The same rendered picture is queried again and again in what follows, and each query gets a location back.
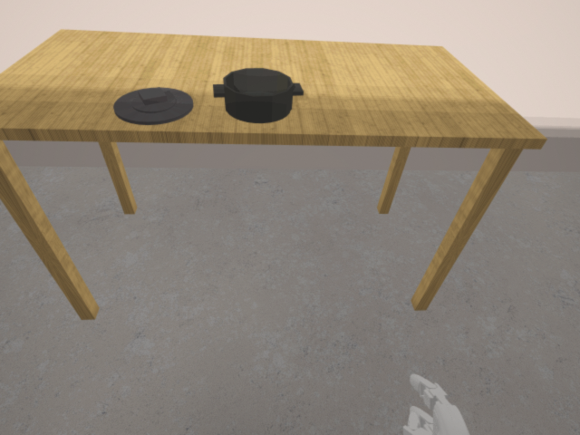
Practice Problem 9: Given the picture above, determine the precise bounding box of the table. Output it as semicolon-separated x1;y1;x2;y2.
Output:
0;29;547;320

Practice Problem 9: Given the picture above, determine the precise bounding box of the lid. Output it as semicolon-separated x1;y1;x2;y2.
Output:
113;87;193;125

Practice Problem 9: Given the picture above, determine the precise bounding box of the right robot hand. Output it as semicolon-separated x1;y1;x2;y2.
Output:
403;374;469;435

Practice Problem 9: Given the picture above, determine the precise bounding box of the knob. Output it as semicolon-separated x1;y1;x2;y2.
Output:
138;87;168;105

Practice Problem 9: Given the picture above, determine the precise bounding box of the pot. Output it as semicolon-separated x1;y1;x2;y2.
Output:
213;68;304;123

